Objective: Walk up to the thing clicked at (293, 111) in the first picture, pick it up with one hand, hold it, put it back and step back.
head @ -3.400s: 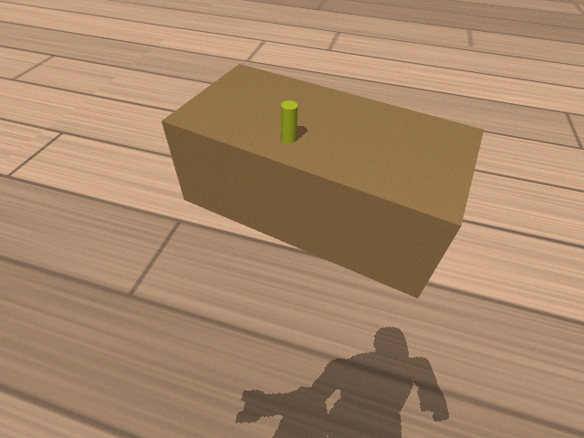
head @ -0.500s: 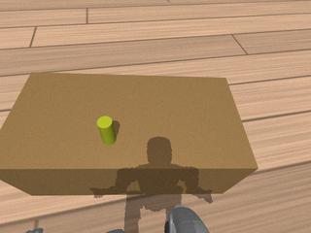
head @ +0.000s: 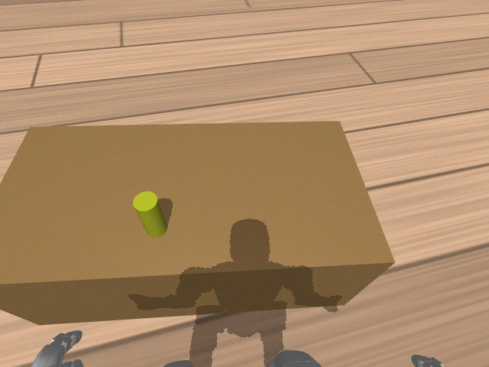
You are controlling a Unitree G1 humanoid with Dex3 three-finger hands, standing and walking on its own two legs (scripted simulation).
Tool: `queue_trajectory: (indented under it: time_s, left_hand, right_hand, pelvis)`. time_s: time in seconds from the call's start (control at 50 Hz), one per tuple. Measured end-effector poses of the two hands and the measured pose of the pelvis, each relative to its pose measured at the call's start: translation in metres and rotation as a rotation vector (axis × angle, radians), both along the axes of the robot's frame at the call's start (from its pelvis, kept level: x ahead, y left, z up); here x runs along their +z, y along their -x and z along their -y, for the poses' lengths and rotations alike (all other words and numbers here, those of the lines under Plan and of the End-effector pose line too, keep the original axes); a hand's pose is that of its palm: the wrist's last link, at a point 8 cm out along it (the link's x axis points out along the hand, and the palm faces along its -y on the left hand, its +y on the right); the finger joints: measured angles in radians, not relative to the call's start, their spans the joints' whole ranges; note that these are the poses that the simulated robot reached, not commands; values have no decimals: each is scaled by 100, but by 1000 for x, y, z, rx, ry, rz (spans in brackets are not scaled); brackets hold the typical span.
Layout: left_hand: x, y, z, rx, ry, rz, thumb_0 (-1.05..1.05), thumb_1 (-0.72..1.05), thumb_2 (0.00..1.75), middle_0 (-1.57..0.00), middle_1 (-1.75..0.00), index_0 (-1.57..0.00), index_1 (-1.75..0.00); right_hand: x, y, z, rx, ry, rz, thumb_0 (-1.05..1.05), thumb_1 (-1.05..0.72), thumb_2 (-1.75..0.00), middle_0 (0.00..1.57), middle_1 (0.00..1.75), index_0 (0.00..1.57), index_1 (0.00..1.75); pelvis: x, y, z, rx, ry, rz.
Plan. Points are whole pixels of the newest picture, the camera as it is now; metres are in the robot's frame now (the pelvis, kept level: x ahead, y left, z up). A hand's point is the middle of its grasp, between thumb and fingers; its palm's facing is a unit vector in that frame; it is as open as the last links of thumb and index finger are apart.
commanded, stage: walk up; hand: left
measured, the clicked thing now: (151, 215) +0.49 +0.23 -0.23
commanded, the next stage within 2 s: stand in 1.08 s
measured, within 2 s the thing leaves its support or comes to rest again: neither
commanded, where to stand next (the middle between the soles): +0.06 +0.00 m, yaw +3 degrees
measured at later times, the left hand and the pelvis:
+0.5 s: hand out of the picture +0.10 +0.24 -0.13, palm faces +0.02 -0.95 -0.30, open 7.4 cm; pelvis +0.00 -0.01 +0.03, yaw +1 degrees
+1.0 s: hand out of the picture +0.09 +0.25 -0.13, palm faces +0.02 -0.95 -0.31, open 7.4 cm; pelvis +0.01 +0.00 +0.03, yaw +1 degrees
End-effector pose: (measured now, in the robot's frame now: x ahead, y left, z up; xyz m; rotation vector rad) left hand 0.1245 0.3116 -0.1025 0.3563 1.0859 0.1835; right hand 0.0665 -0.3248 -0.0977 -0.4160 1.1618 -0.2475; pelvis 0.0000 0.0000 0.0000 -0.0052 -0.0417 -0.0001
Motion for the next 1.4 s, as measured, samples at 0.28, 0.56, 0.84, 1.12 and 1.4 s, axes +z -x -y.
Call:
queue_trajectory:
  time_s: [0.28, 0.56, 0.84, 1.12, 1.4]
  left_hand:
    - [7, 35, 34, 47, 59, -91, 1, 91, 90, -21, -30, -20, -30]
    - [11, 35, 24, 90, 67, -97, 1, 91, 90, -21, -30, -20, -30]
    - [12, 42, 15, 101, 58, -120, 1, 91, 90, -20, -30, -20, -30]
    - [11, 48, 19, 102, 57, -147, 1, 91, 90, -20, -30, -20, -30]
    - [18, 40, 19, 75, 24, -122, 1, 91, 90, -21, -30, -20, -30]
  right_hand:
    - [0, 7, -3, 4, -80, -62, 1, -90, -90, 21, 30, 21, 30]
    - [7, -5, -19, 5, -90, -55, 1, -90, -90, 21, 30, 21, 30]
    - [13, -26, -25, 10, -89, -14, 1, -90, -90, 21, 30, 21, 30]
    - [9, -24, -26, 2, -101, -46, 1, -90, -90, 21, 30, 21, 30]
    - [4, -22, -26, -4, -126, -68, 1, -90, -90, 21, 30, 21, 30]
  pelvis:
    - [19, 3, 12, 13, -21, 2]
    - [28, -3, 6, 13, -11, -1]
    - [30, -7, 0, 13, -10, -2]
    - [30, -10, 1, 17, -10, -5]
    - [31, -11, 5, 22, -11, -2]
